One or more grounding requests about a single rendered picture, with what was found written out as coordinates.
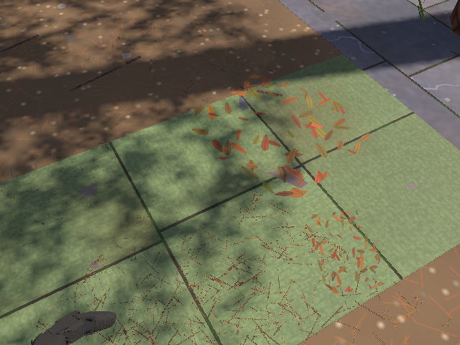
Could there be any robot left hand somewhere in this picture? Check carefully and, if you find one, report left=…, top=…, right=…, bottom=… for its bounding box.
left=31, top=310, right=116, bottom=345

